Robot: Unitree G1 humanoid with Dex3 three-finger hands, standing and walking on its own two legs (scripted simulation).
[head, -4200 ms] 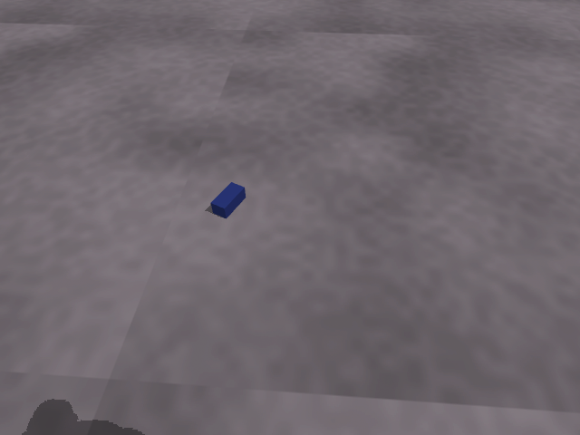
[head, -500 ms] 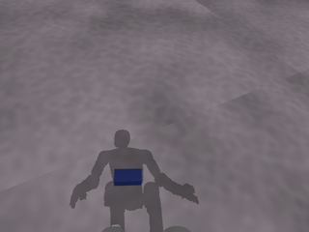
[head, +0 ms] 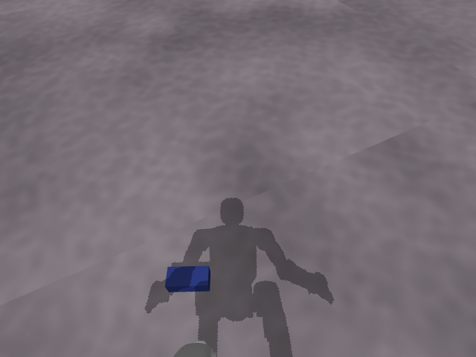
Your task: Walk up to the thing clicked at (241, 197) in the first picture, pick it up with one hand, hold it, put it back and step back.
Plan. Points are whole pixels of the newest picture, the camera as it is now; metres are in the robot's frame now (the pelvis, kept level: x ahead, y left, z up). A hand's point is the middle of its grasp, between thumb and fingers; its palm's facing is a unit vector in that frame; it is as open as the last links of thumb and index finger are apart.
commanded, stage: walk up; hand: left
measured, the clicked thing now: (188, 279) +0.50 +0.24 -0.71
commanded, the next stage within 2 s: stand in 1.62 s
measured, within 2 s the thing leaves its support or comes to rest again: neither
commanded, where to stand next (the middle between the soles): +0.09 +0.06 m, yaw +1 degrees
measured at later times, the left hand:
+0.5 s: hand out of the picture +0.06 +0.32 -0.15, palm faces +0.01 -0.91 -0.42, open 7.4 cm
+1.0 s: hand out of the picture +0.08 +0.30 -0.12, palm faces -0.01 -0.93 -0.37, open 7.4 cm
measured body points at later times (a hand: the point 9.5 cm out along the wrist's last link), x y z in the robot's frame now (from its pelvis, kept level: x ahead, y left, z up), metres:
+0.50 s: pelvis +0.00 +0.04 +0.00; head +0.03 +0.04 +0.45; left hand +0.06 +0.37 -0.12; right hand +0.14 -0.26 -0.12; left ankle +0.02 +0.16 -0.71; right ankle +0.02 -0.10 -0.71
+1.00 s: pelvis +0.00 +0.04 +0.03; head +0.02 +0.03 +0.48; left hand +0.08 +0.35 -0.09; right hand +0.11 -0.26 -0.10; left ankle +0.02 +0.16 -0.71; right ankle +0.02 -0.10 -0.71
